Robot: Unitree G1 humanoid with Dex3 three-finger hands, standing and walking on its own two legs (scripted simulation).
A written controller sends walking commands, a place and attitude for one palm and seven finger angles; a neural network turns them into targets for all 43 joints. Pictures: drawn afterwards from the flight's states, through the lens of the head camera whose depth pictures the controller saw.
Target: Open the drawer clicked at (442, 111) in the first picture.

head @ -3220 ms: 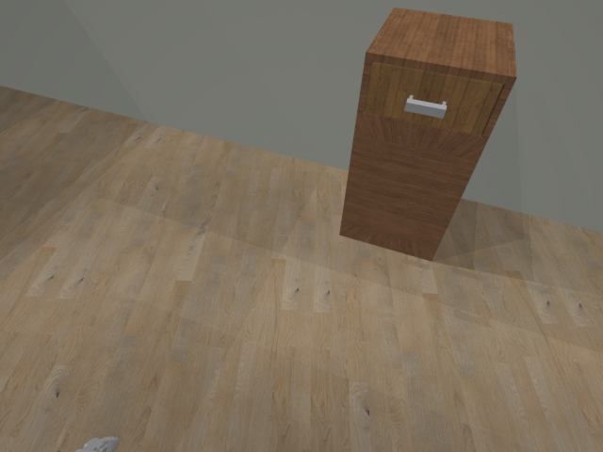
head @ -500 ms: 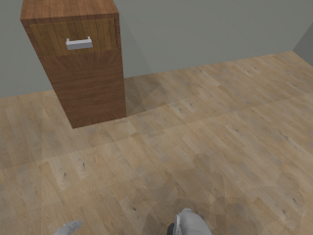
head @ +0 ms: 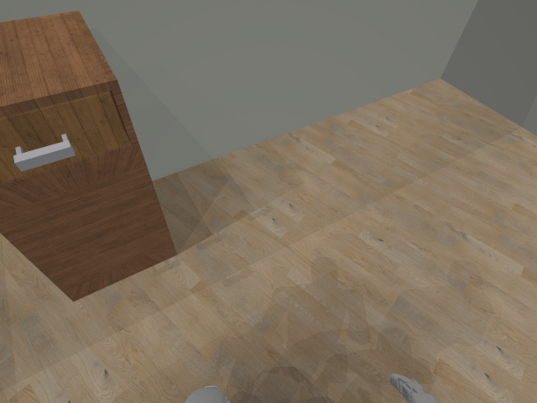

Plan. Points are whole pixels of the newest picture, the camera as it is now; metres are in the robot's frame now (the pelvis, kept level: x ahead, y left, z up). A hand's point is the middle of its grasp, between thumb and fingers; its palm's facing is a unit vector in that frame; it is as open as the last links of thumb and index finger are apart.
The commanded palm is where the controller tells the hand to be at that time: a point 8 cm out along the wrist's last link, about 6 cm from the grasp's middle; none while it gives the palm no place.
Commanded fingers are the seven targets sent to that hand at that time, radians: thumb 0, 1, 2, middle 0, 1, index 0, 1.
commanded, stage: walk to a spot facing it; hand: left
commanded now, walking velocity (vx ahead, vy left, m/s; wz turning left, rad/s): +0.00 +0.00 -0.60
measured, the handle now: (44, 149) +0.59 +0.59 -0.06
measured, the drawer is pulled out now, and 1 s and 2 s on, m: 0.00 0.00 0.00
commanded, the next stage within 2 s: turn to face it in 0.10 s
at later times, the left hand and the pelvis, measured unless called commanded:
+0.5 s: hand (194, 340) +0.24 +0.16 -0.16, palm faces -0.19 -0.96 -0.21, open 7.4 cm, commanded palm none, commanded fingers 0.00 0.90 0.90 -0.20 -0.30 -0.20 -0.30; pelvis +0.10 +0.01 +0.00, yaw -8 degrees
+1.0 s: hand (123, 384) +0.16 +0.26 -0.16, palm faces +0.17 -0.95 -0.26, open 7.4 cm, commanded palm none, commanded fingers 0.00 0.90 0.90 -0.20 -0.30 -0.20 -0.30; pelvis +0.10 +0.04 +0.00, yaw +7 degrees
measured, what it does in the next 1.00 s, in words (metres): walks ahead: left foot, then right foot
